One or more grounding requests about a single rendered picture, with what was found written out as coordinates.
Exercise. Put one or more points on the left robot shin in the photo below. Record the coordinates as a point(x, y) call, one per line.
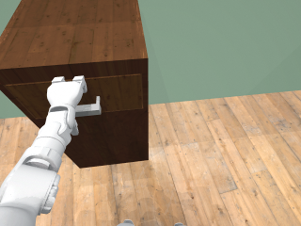
point(128, 221)

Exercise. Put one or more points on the left robot hand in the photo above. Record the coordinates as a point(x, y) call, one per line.
point(68, 93)

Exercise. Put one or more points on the handle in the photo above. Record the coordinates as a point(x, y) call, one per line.
point(89, 110)

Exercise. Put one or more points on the cabinet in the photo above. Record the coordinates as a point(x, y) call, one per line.
point(45, 39)

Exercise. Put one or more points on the drawer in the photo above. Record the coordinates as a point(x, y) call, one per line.
point(117, 92)

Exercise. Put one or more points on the robot left forearm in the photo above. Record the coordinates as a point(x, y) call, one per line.
point(49, 145)

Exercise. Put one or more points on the robot left upper arm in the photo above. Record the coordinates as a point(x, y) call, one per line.
point(30, 192)

